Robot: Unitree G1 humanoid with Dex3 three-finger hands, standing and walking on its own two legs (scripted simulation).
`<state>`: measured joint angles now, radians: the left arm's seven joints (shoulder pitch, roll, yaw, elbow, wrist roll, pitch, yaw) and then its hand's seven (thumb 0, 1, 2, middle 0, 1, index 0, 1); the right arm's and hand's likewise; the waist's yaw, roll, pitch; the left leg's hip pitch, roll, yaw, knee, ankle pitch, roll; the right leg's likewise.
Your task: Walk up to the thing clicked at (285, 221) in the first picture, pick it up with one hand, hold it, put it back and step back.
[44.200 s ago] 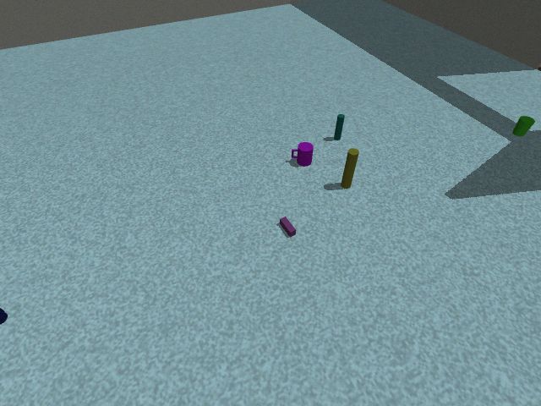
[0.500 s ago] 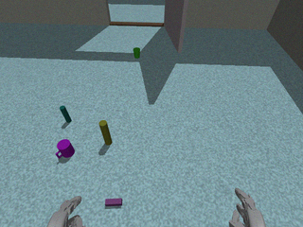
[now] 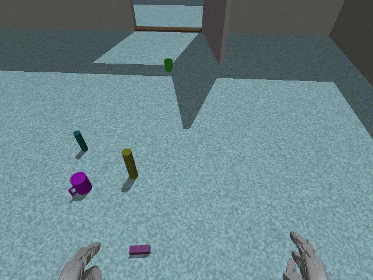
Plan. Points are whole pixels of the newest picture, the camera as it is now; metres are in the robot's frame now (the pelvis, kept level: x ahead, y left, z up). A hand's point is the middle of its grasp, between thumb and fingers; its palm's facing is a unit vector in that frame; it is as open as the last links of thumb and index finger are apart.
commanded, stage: home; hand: left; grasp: from above
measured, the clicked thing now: (140, 249) +0.42 +0.23 -0.70
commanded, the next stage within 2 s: stand in 0.02 s
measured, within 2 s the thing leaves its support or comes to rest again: neither
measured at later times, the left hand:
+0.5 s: hand out of the picture +0.07 +0.24 -0.10, palm faces +0.05 -0.94 -0.34, open 7.4 cm
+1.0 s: hand out of the picture +0.01 +0.25 -0.10, palm faces +0.05 -0.94 -0.34, open 7.4 cm
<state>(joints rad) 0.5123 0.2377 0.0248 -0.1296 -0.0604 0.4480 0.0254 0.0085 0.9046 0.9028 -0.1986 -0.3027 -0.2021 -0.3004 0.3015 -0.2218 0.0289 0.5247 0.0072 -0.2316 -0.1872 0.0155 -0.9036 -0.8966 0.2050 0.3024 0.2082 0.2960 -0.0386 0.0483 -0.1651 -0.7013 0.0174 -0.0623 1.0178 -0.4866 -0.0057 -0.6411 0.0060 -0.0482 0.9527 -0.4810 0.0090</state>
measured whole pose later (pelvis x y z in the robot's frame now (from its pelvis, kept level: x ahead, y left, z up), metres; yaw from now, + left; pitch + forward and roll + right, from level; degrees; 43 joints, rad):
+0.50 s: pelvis -0.01 +0.01 +0.04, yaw +1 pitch -2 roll +0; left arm 0.22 0.29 0.05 0.87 0.04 0.04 0.04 0.01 0.90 0.90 -0.20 -0.30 -0.20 -0.30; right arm 0.19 -0.29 -0.04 0.95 -0.05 -0.02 -0.02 0.01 -0.91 -0.90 0.20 0.30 0.21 0.30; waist 0.02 0.00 0.04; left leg -0.30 -0.02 -0.03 0.65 -0.32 0.01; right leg -0.27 -0.04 -0.02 0.64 -0.34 0.02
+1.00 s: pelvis -0.02 +0.01 +0.06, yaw +1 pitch -5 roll +0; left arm 0.18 0.30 0.04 1.14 0.03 0.01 0.03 0.00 0.90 0.90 -0.20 -0.30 -0.20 -0.30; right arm 0.16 -0.29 -0.04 1.11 -0.03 0.01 -0.02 0.01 -0.91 -0.90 0.20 0.30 0.21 0.30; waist 0.02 0.02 0.07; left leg -0.13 -0.02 -0.04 0.39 -0.17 0.01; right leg -0.10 -0.04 -0.03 0.38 -0.19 0.03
